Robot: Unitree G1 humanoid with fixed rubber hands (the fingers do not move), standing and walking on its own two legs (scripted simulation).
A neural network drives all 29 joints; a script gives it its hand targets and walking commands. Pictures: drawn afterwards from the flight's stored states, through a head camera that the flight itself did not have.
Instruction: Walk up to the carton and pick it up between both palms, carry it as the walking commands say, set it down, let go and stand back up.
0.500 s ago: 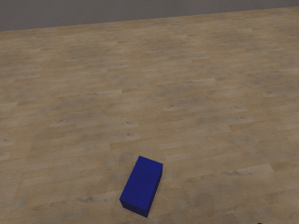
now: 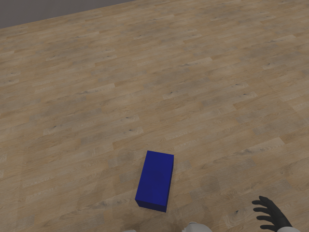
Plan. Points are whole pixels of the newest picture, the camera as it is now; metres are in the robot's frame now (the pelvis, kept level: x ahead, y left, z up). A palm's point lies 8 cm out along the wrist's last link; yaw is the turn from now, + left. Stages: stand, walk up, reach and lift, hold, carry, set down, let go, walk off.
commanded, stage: walk up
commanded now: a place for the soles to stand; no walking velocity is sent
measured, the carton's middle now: (156, 180) +0.45 +0.04 -0.66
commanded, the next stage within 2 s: none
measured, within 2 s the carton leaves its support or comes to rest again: neither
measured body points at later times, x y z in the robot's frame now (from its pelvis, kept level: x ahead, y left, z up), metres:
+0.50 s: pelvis +0.00 +0.16 -0.02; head +0.02 +0.14 +0.43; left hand +0.14 +0.49 -0.08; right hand +0.12 -0.16 -0.10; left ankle +0.01 +0.29 -0.71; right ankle +0.01 +0.04 -0.71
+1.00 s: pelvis -0.01 +0.20 +0.02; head +0.00 +0.20 +0.47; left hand +0.19 +0.49 -0.08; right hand +0.02 -0.14 -0.07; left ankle +0.01 +0.29 -0.71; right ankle +0.01 +0.05 -0.71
